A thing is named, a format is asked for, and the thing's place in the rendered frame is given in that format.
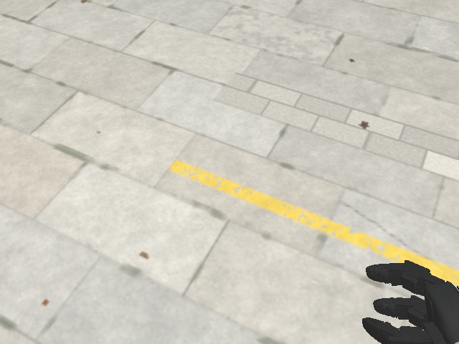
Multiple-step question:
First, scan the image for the right robot hand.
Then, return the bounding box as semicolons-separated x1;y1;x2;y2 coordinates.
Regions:
362;260;459;344

